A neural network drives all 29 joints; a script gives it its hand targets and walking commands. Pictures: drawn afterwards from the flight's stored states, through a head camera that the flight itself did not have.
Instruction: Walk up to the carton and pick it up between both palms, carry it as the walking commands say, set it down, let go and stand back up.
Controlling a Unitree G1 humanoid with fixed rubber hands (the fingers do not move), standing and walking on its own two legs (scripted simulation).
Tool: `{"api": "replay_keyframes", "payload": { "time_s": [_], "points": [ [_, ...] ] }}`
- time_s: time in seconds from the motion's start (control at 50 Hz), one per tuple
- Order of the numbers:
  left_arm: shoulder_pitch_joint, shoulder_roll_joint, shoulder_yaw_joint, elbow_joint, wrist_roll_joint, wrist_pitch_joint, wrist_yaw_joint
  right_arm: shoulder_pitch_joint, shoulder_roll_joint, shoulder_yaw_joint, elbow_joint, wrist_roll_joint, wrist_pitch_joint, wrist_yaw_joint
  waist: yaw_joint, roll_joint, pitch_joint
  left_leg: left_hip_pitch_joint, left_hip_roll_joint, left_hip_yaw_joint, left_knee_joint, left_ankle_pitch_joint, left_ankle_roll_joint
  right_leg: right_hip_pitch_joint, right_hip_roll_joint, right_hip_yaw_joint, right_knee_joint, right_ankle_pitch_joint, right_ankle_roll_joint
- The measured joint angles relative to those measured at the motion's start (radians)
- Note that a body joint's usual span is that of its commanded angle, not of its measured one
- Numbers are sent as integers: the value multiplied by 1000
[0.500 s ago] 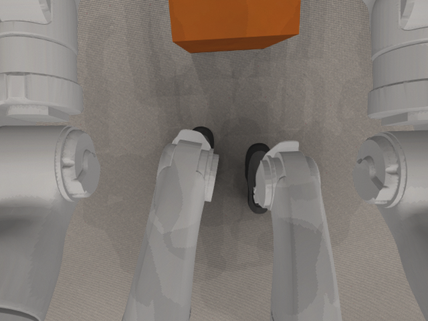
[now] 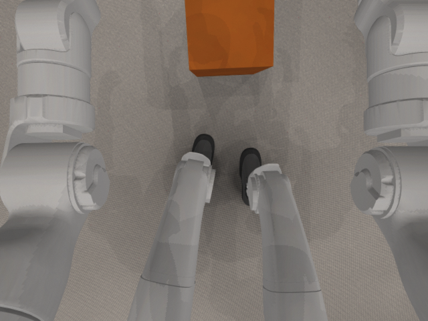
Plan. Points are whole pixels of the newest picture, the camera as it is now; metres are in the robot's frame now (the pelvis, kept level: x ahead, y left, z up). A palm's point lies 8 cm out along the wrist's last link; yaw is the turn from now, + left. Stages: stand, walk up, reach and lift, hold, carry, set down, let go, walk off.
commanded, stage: set down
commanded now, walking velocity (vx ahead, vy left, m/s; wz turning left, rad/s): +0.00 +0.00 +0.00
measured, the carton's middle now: (226, 23) +0.57 +0.04 -0.50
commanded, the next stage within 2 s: let go in 0.16 s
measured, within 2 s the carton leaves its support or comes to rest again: neither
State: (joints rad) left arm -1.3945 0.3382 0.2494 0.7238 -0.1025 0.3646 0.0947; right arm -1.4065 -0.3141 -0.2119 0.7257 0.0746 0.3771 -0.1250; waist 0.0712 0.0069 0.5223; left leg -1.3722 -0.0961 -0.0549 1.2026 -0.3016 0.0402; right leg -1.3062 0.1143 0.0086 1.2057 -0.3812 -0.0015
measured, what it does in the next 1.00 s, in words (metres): rises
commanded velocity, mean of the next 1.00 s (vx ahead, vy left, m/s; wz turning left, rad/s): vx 0.00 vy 0.00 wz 0.00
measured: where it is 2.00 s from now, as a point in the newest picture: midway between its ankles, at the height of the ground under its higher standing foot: (224, 179)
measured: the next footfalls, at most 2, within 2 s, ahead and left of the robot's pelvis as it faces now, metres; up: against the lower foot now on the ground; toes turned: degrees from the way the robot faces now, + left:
none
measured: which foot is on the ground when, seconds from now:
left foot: down 0.00-1.00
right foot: down 0.00-1.00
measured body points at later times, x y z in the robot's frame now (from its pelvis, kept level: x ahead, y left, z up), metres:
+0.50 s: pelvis +0.04 +0.01 +0.07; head +0.38 +0.04 +0.35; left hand +0.46 +0.24 -0.10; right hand +0.48 -0.14 -0.10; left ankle +0.12 +0.08 -0.61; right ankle +0.09 -0.11 -0.61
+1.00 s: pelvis +0.09 +0.00 +0.12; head +0.17 +0.01 +0.56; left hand +0.30 +0.23 +0.03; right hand +0.32 -0.21 +0.03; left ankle +0.12 +0.08 -0.61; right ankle +0.09 -0.11 -0.61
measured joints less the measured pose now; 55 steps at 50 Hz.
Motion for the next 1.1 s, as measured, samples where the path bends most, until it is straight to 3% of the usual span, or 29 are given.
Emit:
{"api": "replay_keyframes", "payload": {
  "time_s": [0.18, 0.24, 0.34, 0.44, 0.56, 0.62, 0.7, 0.84, 1.1],
  "points": [
    [35, -64, 63, 108, 113, -91, -26, 34, 52, -84, 128, -103, -95, 31, 1, -9, -85, 77, 1, -7, -173, 62, 3, 75, -8, 16, -174, 65, 6],
    [79, -79, 70, 103, 158, -112, -36, 81, 83, -104, 117, -139, -118, 22, -3, -10, -105, 88, 1, -8, -199, 67, 5, 88, -9, 18, -204, 71, 7],
    [182, -65, 10, -21, 167, -106, -47, 189, 115, -82, -38, -167, -108, 0, -13, 2, 11, 204, -1, -9, -223, 56, 12, 208, -12, 20, -234, 62, 7],
    [448, -76, -71, -228, 132, -63, -45, 458, 156, -29, -248, -151, -59, -13, -24, 17, 2, 279, -7, -17, -262, 49, 18, 289, -19, 18, -282, 55, 7],
    [732, -92, -127, -380, 115, -57, -52, 731, 147, 44, -395, -142, -64, 16, -15, 26, -5, 432, -5, -14, -328, 52, 21, 443, -21, 31, -353, 62, 8],
    [867, -103, -142, -377, 114, -90, -67, 842, 146, 52, -371, -142, -99, 42, -17, 22, -90, 470, -7, -15, -364, 58, 24, 479, -25, 33, -385, 69, 7],
    [1015, -129, -144, -277, 123, -150, -86, 965, 152, 48, -240, -142, -158, 74, -23, 12, -311, 476, -12, -19, -415, 74, 22, 482, -32, 35, -430, 81, 5],
    [1201, -154, -143, -170, 126, -238, -124, 1118, 167, 79, -90, -136, -256, 135, -52, -11, -431, 700, -13, -10, -528, 80, 15, 693, -43, 54, -522, 87, -5],
    [1579, -164, -184, -279, 143, -276, -156, 1552, 154, 164, -218, -116, -298, 176, -59, -12, -389, 1117, -2, 1, -724, 84, 20, 1099, -47, 87, -712, 99, -20]
  ]
}}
